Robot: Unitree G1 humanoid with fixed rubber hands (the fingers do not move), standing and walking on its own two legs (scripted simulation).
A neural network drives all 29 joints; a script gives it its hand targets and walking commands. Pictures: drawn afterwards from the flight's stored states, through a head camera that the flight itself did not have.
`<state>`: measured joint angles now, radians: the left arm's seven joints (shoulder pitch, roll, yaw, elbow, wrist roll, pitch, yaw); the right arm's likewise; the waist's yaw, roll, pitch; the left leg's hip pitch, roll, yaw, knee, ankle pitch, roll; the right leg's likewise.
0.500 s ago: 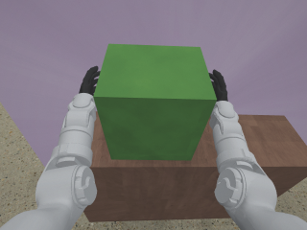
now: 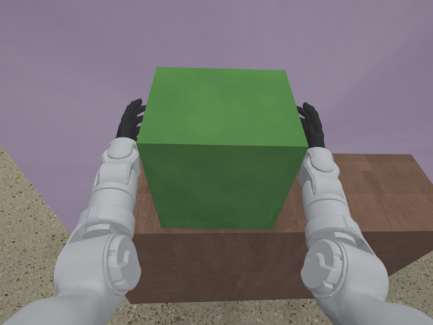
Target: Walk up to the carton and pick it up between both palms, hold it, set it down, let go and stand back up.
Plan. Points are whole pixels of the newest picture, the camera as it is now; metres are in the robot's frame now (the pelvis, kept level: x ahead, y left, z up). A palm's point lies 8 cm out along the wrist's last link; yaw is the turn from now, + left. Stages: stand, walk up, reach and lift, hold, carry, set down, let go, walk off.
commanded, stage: set down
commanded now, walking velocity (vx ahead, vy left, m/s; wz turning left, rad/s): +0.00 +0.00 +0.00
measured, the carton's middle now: (219, 154) +0.45 +0.00 +0.06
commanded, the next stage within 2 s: none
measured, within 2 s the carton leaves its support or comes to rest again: rests again in 0.78 s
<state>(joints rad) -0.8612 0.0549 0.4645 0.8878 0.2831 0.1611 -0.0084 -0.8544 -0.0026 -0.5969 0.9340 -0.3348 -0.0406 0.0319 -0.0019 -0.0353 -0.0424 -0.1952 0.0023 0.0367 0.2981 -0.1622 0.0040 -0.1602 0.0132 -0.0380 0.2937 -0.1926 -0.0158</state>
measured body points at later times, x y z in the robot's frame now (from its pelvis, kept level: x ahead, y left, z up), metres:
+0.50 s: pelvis +0.01 +0.00 +0.00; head +0.05 +0.00 +0.45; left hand +0.45 +0.17 +0.09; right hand +0.44 -0.18 +0.10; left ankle -0.01 +0.11 -0.75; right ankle -0.03 -0.10 -0.75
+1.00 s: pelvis +0.00 +0.00 +0.00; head +0.05 +0.01 +0.45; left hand +0.44 +0.18 +0.07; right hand +0.44 -0.17 +0.09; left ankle -0.01 +0.11 -0.75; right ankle -0.03 -0.10 -0.75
